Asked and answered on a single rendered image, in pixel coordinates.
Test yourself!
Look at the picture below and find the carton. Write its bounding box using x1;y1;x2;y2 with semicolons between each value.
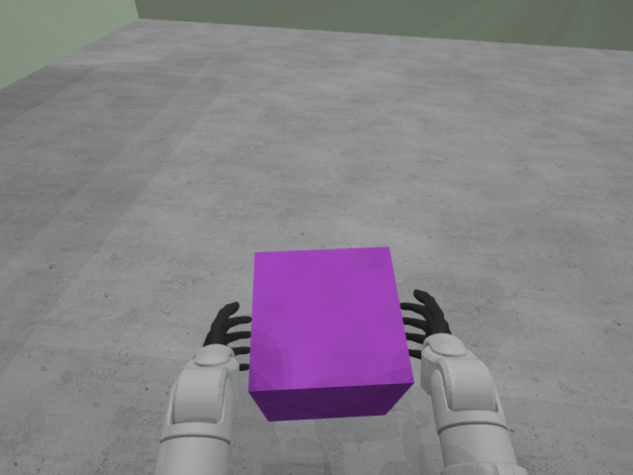
248;246;414;422

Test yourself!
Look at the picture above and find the robot right forearm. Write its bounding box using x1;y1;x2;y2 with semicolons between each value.
420;333;528;475

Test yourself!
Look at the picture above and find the left robot hand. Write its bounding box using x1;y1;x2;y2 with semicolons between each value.
203;302;251;371

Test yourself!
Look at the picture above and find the robot left forearm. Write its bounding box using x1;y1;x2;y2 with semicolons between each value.
154;344;239;475

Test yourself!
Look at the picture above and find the right robot hand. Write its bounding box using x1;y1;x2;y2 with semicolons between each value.
400;289;452;359

